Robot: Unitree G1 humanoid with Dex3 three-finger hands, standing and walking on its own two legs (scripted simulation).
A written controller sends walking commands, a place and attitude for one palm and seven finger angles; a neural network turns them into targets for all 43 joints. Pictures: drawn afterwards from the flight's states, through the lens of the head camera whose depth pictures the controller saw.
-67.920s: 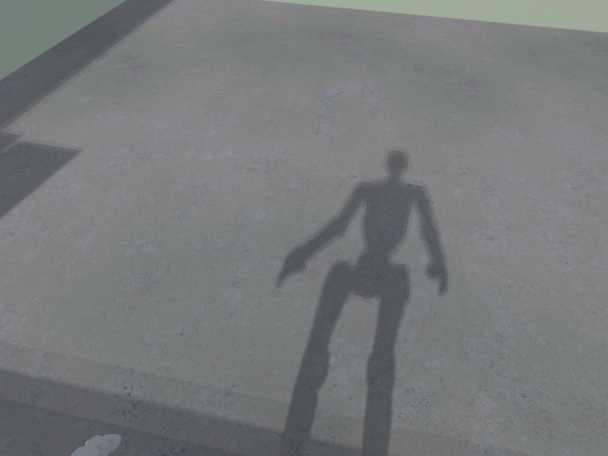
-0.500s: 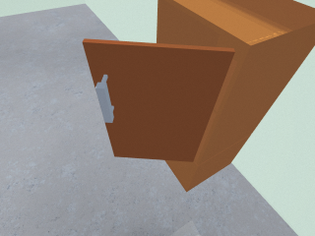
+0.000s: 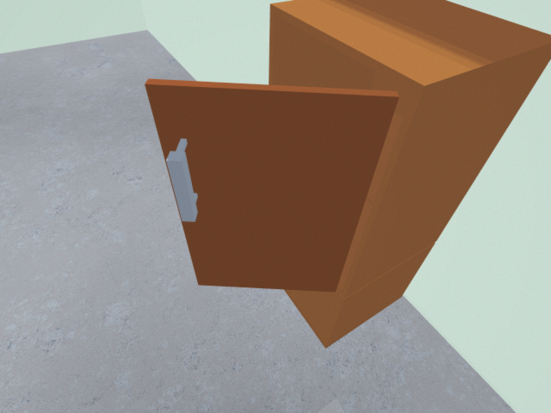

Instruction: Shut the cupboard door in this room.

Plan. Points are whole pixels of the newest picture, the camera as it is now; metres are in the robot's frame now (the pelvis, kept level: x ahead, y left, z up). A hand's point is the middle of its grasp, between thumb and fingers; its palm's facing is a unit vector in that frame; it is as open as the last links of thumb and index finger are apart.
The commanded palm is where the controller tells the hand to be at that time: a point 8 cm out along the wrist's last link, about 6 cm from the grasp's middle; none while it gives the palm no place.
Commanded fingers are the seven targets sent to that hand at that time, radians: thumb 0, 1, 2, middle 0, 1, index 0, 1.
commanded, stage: look again from close up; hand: left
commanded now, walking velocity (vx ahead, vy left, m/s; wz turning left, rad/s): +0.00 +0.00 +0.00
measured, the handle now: (186, 180) +0.48 +0.20 +0.06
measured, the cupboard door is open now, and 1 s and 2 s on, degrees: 56 56 56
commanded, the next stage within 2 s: raise the hand and make a fist in 0.02 s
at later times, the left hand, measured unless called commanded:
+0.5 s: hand out of the picture +0.13 +0.19 -0.06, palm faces +0.02 -1.00 +0.00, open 6.4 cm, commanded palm +0.10 +0.25 -0.04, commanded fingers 0.00 0.90 0.90 -0.55 -0.68 -0.55 -0.68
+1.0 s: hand (140, 368) +0.18 +0.20 +0.00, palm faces +0.04 -1.00 -0.04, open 4.0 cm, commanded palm +0.14 +0.25 +0.01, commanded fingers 0.00 0.90 0.90 -1.01 -1.18 -1.01 -1.18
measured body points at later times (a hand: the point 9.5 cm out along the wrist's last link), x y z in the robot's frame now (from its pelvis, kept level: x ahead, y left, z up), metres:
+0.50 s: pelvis -0.05 -0.01 -0.09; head -0.01 +0.00 +0.36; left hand +0.13 +0.25 -0.05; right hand +0.16 -0.25 -0.13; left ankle +0.00 +0.10 -0.74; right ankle +0.02 -0.12 -0.74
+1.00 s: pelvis -0.01 -0.01 -0.07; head +0.04 +0.00 +0.38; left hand +0.17 +0.25 +0.01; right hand +0.18 -0.22 -0.14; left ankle +0.00 +0.10 -0.74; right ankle +0.02 -0.12 -0.74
